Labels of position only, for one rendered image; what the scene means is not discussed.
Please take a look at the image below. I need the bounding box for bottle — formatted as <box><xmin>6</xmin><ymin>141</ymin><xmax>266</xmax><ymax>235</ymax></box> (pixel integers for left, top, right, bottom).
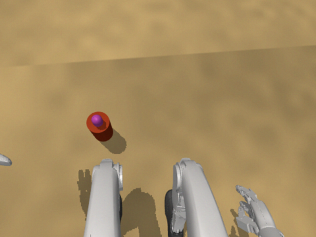
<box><xmin>86</xmin><ymin>112</ymin><xmax>113</xmax><ymax>142</ymax></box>

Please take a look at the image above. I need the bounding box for right robot arm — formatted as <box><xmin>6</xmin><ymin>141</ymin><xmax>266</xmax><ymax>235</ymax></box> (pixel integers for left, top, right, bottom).
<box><xmin>258</xmin><ymin>227</ymin><xmax>284</xmax><ymax>237</ymax></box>

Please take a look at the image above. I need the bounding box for right robot foot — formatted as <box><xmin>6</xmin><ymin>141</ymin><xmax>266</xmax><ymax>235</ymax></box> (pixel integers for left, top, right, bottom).
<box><xmin>164</xmin><ymin>190</ymin><xmax>183</xmax><ymax>237</ymax></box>

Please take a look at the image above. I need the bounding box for left robot hand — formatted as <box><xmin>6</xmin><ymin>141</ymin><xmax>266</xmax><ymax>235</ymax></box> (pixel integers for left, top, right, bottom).
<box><xmin>0</xmin><ymin>154</ymin><xmax>12</xmax><ymax>166</ymax></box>

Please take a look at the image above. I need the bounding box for right robot hand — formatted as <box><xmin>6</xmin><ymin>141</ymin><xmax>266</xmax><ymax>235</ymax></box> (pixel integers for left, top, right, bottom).
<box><xmin>236</xmin><ymin>185</ymin><xmax>276</xmax><ymax>236</ymax></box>

